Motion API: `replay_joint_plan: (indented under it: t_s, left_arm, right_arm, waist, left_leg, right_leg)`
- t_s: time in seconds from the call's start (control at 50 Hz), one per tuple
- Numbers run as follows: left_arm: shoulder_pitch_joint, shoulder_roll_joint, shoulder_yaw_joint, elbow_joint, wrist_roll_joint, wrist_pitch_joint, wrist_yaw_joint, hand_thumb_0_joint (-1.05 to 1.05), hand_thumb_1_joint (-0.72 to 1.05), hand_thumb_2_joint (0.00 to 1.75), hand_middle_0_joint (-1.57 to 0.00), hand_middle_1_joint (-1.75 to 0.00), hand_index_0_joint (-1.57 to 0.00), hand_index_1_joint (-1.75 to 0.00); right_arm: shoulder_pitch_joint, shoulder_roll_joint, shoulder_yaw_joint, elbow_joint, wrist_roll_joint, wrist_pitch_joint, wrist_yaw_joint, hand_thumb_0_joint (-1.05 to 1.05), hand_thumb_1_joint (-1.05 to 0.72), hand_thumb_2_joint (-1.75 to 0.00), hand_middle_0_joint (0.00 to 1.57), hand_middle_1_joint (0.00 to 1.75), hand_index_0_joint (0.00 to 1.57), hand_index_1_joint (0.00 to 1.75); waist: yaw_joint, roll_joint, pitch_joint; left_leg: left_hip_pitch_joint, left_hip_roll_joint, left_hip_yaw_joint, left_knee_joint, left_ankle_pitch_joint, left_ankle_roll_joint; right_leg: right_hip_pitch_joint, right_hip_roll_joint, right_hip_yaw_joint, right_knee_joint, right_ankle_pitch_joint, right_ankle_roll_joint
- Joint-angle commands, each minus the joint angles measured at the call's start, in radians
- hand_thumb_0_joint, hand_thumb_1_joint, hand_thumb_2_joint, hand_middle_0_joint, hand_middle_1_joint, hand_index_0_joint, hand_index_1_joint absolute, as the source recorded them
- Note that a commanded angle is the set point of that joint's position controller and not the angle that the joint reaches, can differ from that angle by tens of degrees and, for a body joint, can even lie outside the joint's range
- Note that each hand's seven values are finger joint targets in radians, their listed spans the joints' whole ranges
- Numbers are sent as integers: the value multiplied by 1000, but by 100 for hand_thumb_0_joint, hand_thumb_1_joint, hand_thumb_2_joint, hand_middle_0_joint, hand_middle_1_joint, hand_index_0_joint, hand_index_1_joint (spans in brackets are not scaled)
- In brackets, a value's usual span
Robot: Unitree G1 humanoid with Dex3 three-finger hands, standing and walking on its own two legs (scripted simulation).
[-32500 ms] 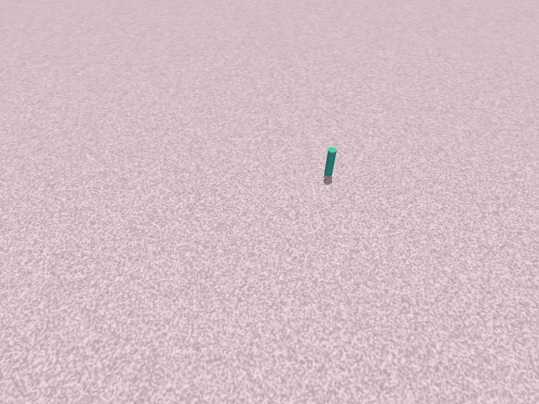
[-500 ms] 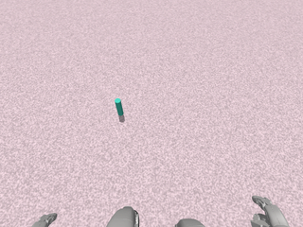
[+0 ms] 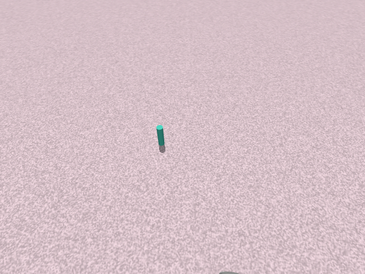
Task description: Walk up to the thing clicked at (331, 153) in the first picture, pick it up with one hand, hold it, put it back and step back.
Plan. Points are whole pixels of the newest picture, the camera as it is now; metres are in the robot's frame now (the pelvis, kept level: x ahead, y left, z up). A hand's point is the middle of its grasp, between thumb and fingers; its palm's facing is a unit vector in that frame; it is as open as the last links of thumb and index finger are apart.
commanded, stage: step back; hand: left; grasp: from the side
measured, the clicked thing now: (160, 135) +1.05 +0.20 -0.68
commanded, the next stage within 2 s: stand in 0.74 s
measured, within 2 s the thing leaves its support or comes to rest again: neither
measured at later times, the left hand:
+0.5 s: hand out of the picture +0.11 +0.26 -0.15, palm faces -0.01 -0.94 -0.34, open 7.3 cm
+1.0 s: hand out of the picture +0.14 +0.24 -0.14, palm faces -0.04 -0.95 -0.32, open 7.3 cm
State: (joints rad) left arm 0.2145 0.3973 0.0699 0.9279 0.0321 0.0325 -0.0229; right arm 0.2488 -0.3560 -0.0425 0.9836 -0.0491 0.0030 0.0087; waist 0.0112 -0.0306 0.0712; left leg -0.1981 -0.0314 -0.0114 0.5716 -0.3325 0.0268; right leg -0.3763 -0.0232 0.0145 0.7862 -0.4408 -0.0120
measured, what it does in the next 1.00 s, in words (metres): stands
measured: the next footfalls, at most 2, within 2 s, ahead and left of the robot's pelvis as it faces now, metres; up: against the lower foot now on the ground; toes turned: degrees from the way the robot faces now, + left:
none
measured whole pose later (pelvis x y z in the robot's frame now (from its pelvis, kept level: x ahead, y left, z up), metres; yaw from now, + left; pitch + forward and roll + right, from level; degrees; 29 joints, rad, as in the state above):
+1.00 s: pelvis +0.03 +0.00 +0.02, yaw -1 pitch -2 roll +0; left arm 0.04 0.34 0.01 1.11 0.01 -0.01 0.00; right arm 0.06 -0.33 -0.01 1.11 -0.01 -0.01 0.00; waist 0.00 -0.01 0.08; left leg -0.06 -0.02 0.00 0.34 -0.23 0.01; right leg -0.13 -0.01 0.02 0.35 -0.18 0.02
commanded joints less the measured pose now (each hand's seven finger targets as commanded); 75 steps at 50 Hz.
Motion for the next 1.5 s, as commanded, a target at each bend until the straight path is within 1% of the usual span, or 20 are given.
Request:
replay_joint_plan:
  t_s: [0.0, 0.04, 0.08, 0.1, 0.12, 0.14, 0.18, 0.22, 0.24, 0.28, 0.3, 0.34, 0.38, 0.44, 0.56, 0.7, 0.72, 0.76, 1.22, 1.48]
  left_arm:
    - [-52, 170, 36, -57, -15, -55, 3, 0, 90, 90, -20, -30, -20, -30]
    - [-24, 156, 36, -28, -13, -62, 6, 0, 90, 90, -20, -30, -20, -30]
    - [-5, 172, 43, -3, 1, -72, 18, 0, 90, 90, -20, -30, -20, -30]
    - [-1, 207, 50, 2, 5, -78, 24, 0, 90, 90, -20, -30, -20, -30]
    - [5, 262, 56, 4, 5, -83, 23, 0, 90, 90, -20, -30, -20, -30]
    - [-43, 277, 59, -11, 6, -89, 22, 0, 90, 90, -20, -30, -20, -30]
    - [-102, 244, 50, -29, -2, -94, 27, 0, 90, 90, -20, -30, -20, -30]
    - [-120, 217, 34, -19, -2, -90, 24, 0, 90, 90, -20, -30, -20, -30]
    - [-123, 186, 18, -19, -5, -83, 20, 0, 90, 90, -20, -30, -20, -30]
    - [-128, 144, 7, 3, -18, -75, 11, 0, 90, 90, -20, -30, -20, -30]
    - [-116, 156, 10, 14, -19, -78, 12, 0, 90, 90, -20, -30, -20, -30]
    - [-109, 155, 9, 31, -18, -90, 17, 0, 90, 90, -20, -30, -20, -30]
    - [-87, 178, 11, 50, -22, -100, 25, 0, 90, 90, -20, -30, -20, -30]
    - [-95, 188, 12, 52, -25, -98, 34, 0, 90, 90, -20, -30, -20, -30]
    - [-151, 178, 0, 54, -23, -85, 40, 0, 90, 90, -20, -30, -20, -30]
    - [-176, 180, -2, 64, -19, -84, 41, 0, 90, 90, -20, -30, -20, -30]
    - [-185, 147, -20, 90, -32, -76, 39, 0, 90, 90, -20, -30, -20, -30]
    - [-184, 147, -22, 91, -35, -70, 41, 0, 90, 90, -20, -30, -20, -30]
    - [-183, 155, -35, 167, -25, -71, 31, 0, 90, 90, -20, -30, -20, -30]
    - [-157, 166, -38, 165, -25, -75, 32, 0, 90, 90, -20, -30, -20, -30]
  right_arm:
    - [-131, -254, -58, -94, 4, -52, -16, 0, -90, -90, 20, 30, 20, 30]
    - [-146, -256, -60, -99, 4, -35, -8, 0, -90, -90, 20, 30, 20, 30]
    - [-130, -212, -45, -101, 13, -21, -8, 0, -90, -90, 20, 30, 20, 30]
    - [-125, -170, -36, -99, 21, -20, -8, 0, -90, -90, 20, 30, 20, 30]
    - [-114, -180, -39, -91, 18, -14, -11, 0, -90, -90, 20, 30, 20, 30]
    - [-83, -197, -46, -71, 19, -15, -9, 0, -90, -90, 20, 30, 20, 30]
    - [-41, -186, -45, -46, 21, -30, -9, 0, -90, -90, 20, 30, 20, 30]
    - [-13, -179, -49, -19, 17, -39, -10, 0, -90, -90, 20, 30, 20, 30]
    - [-16, -195, -54, -16, 10, -43, -12, 0, -90, -90, 20, 30, 20, 30]
    - [-102, -242, -56, -32, 8, -53, -12, 0, -90, -90, 20, 30, 20, 30]
    - [-129, -249, -53, -31, 12, -53, -9, 0, -90, -90, 20, 30, 20, 30]
    - [-152, -220, -41, -23, 12, -55, -10, 0, -90, -90, 20, 30, 20, 30]
    - [-149, -205, -38, -19, 21, -56, -14, 0, -90, -90, 20, 30, 20, 30]
    - [-122, -198, -42, -6, 31, -51, -22, 0, -90, -90, 20, 30, 20, 30]
    - [-158, -192, -45, 6, 26, -40, -22, 0, -90, -90, 20, 30, 20, 30]
    - [-200, -192, -42, 20, 25, -37, -20, 0, -90, -90, 20, 30, 20, 30]
    - [-202, -195, -27, 28, 45, -40, -21, 0, -90, -90, 20, 30, 20, 30]
    - [-209, -214, -29, 38, 46, -43, -23, 0, -90, -90, 20, 30, 20, 30]
    - [-216, -197, -5, 98, 40, -39, -13, 0, -90, -90, 20, 30, 20, 30]
    - [-181, -197, 2, 102, 39, -37, -11, 0, -90, -90, 20, 30, 20, 30]
  waist:
    - [-2, 192, 2]
    - [9, 211, -1]
    - [24, 130, 1]
    - [33, 9, -11]
    - [29, -68, 2]
    - [9, -76, 15]
    - [-16, -40, -2]
    - [-36, -61, -44]
    - [-42, -26, -63]
    - [-8, 71, -12]
    - [8, 70, 5]
    - [18, 87, -24]
    - [12, 92, -109]
    - [1, 61, -161]
    - [-6, 18, -137]
    - [-4, 15, -126]
    - [-11, 22, -130]
    - [-7, 48, -147]
    - [-11, 43, -84]
    - [-14, 35, -101]
  left_leg:
    - [-96, 224, -227, -279, -163, 111]
    - [-159, 199, -174, -244, -229, 87]
    - [-247, 158, -127, -140, -222, 50]
    - [-330, 95, -95, -42, -255, 9]
    - [-279, 39, -54, 97, -245, -10]
    - [-212, 31, -41, 187, -207, -19]
    - [-164, 61, -45, 99, -140, -11]
    - [9, 55, -39, -62, -37, 0]
    - [63, 97, -120, -147, -25, 18]
    - [-60, 226, -324, -306, -275, 77]
    - [-86, 245, -301, -304, -254, 93]
    - [-71, 200, -196, -243, 38, 57]
    - [-22, 142, -101, -140, 321, 24]
    - [24, 121, -58, -83, 431, 7]
    - [22, 130, -71, -118, 320, 25]
    - [15, 132, -61, -144, 327, 19]
    - [60, 155, -109, -200, 433, 15]
    - [111, 160, -100, -195, 553, 8]
    - [76, 149, -99, -344, 186, -12]
    - [76, 155, -102, -323, 227, -7]
  right_leg:
    - [43, -9, 3, -99, 32, -4]
    - [178, 31, -41, -253, 89, -3]
    - [318, 41, -3, -372, 145, -19]
    - [329, -75, 220, -426, 5, -59]
    - [201, -208, 416, -536, -284, -122]
    - [120, -279, 479, -573, -361, -179]
    - [112, -259, 395, -503, -141, -173]
    - [26, -196, 258, -443, -4, -111]
    - [-13, -139, 185, -391, 58, -70]
    - [16, -9, 60, -272, 37, -17]
    - [68, 3, 33, -264, 74, -14]
    - [163, -21, 54, -320, 212, -28]
    - [258, -63, 84, -326, 457, -38]
    - [297, -95, 100, -296, 610, -54]
    - [247, -92, 104, -294, 504, -53]
    - [289, -85, 99, -317, 529, -40]
    - [282, -94, 99, -340, 595, -30]
    - [298, -85, 82, -360, 639, -19]
    - [296, -99, 95, -514, 358, -4]
    - [297, -109, 98, -508, 402, -9]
